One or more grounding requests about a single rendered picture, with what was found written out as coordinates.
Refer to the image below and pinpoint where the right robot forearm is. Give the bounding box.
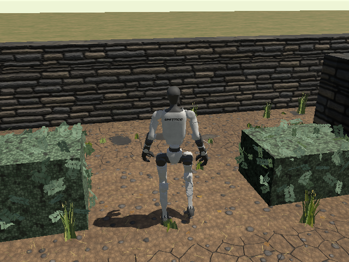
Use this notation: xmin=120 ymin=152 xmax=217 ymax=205
xmin=195 ymin=132 xmax=207 ymax=156

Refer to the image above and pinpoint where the robot torso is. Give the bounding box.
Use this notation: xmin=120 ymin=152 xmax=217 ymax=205
xmin=161 ymin=108 xmax=187 ymax=164

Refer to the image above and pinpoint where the robot left hand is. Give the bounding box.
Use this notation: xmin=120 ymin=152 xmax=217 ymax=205
xmin=141 ymin=151 xmax=154 ymax=162

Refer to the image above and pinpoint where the robot left upper arm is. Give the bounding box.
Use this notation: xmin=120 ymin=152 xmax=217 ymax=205
xmin=148 ymin=110 xmax=163 ymax=140

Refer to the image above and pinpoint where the robot right hand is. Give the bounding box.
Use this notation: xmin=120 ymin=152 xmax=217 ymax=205
xmin=196 ymin=154 xmax=208 ymax=166

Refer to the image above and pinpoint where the left robot forearm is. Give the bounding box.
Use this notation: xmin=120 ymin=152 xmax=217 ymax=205
xmin=143 ymin=132 xmax=153 ymax=153

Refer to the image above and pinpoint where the robot right upper arm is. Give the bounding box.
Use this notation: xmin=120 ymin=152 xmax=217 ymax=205
xmin=185 ymin=110 xmax=200 ymax=140

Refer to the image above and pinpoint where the left robot foot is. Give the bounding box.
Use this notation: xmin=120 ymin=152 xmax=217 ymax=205
xmin=161 ymin=212 xmax=169 ymax=225

